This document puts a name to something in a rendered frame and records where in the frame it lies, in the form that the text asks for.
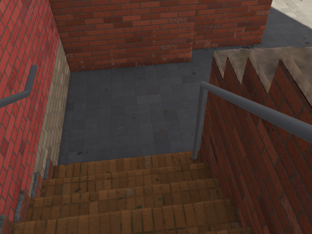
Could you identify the stairs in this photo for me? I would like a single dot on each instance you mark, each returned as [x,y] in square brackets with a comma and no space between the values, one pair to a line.
[155,194]

